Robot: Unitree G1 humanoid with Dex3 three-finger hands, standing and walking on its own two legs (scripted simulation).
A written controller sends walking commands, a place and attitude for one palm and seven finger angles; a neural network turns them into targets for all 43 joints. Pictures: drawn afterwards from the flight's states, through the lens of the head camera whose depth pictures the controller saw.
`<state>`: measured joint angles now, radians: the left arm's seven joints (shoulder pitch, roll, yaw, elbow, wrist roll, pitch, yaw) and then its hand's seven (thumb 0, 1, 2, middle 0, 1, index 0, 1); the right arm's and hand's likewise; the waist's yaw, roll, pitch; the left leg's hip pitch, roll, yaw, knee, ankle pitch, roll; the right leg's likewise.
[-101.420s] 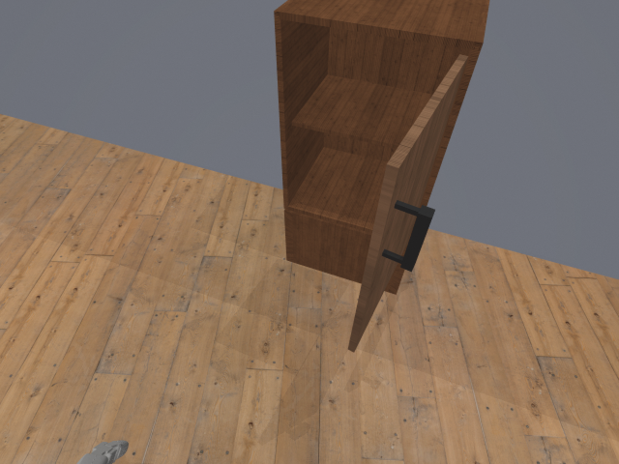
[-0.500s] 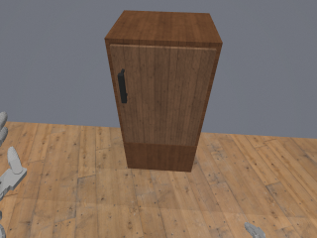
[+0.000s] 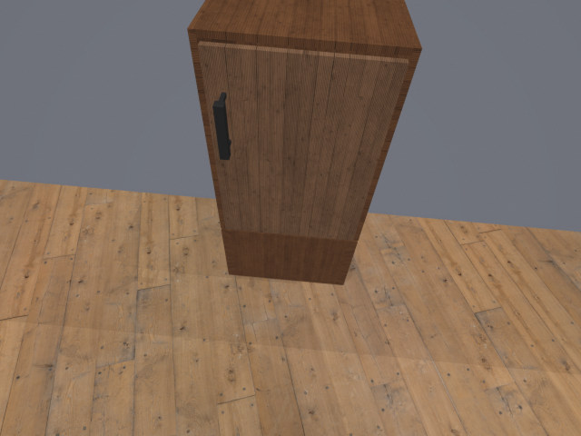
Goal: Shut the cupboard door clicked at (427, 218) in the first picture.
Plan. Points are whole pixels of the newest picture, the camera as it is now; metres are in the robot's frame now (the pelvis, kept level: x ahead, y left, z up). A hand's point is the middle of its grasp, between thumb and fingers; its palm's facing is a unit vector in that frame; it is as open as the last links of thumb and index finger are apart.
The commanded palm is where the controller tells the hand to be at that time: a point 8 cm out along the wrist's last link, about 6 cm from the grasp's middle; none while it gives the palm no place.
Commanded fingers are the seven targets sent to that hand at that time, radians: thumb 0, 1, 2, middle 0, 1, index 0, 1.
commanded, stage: let the arm hang, fingers relaxed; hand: left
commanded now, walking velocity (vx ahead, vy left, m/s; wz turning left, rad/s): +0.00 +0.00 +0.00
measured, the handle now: (224, 126) +0.74 +0.19 -0.02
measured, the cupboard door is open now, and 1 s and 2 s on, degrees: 0 0 0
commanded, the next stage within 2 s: look to check the result in 0.58 s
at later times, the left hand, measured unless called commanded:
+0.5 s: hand out of the picture -0.03 +0.16 -0.17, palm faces +0.02 -0.99 -0.14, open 7.4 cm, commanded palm none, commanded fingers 0.00 0.90 0.90 -0.20 -0.30 -0.20 -0.30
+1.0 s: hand out of the picture +0.00 +0.18 -0.17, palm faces +0.01 -0.98 -0.18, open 7.4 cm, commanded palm none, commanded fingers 0.00 0.90 0.90 -0.20 -0.30 -0.20 -0.30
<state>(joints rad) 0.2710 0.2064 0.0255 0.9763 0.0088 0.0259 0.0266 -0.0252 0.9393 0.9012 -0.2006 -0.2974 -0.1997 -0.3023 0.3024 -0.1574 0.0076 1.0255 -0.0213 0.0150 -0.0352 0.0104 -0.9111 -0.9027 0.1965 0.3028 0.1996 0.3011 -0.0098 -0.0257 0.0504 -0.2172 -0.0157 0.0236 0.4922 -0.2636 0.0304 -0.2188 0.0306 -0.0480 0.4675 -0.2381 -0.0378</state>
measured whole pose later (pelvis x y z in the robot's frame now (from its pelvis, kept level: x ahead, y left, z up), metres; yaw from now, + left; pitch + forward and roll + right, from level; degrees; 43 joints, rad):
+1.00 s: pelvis +0.00 +0.01 +0.01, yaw -1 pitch -2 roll +0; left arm 0.29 0.15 0.01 1.14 0.01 0.00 0.03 0.00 0.91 0.90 -0.20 -0.30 -0.20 -0.30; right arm 0.31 -0.14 0.01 1.13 -0.02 -0.01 -0.04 0.01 -0.91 -0.90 0.20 0.30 0.20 0.30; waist -0.01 0.00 0.02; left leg -0.14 -0.03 0.05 0.38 -0.22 0.05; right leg -0.17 0.02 -0.02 0.40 -0.20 -0.02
